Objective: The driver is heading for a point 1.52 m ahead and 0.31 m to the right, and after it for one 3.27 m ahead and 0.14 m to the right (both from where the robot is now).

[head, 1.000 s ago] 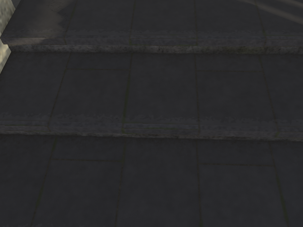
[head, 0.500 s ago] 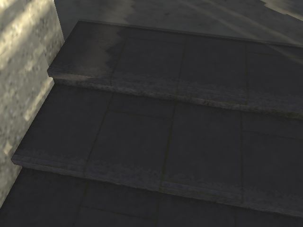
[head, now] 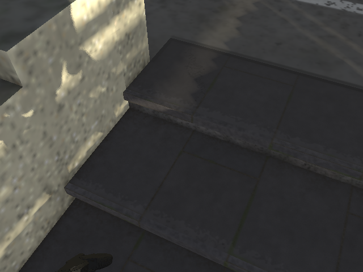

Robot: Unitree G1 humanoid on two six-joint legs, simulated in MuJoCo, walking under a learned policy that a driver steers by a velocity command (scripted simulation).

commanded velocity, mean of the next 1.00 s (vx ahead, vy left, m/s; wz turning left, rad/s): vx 0.01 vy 0.00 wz -0.32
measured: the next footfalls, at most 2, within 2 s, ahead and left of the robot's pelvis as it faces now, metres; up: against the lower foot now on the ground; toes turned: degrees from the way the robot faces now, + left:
left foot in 0.52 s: +0.05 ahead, +0.19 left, -0.05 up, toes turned -18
right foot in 0.96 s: -0.16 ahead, +0.09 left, -0.11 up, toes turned -31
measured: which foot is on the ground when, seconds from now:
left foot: up 0.00-0.50, down 0.52-0.92, up 0.94-1.00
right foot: down 0.00-0.58, up 0.60-0.94, down 0.96-1.00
